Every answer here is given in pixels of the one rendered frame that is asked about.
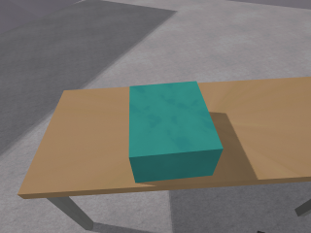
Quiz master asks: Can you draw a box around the carton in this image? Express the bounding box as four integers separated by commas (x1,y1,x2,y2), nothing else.
128,81,224,183

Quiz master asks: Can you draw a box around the table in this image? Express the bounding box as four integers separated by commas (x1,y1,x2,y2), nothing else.
17,77,311,230

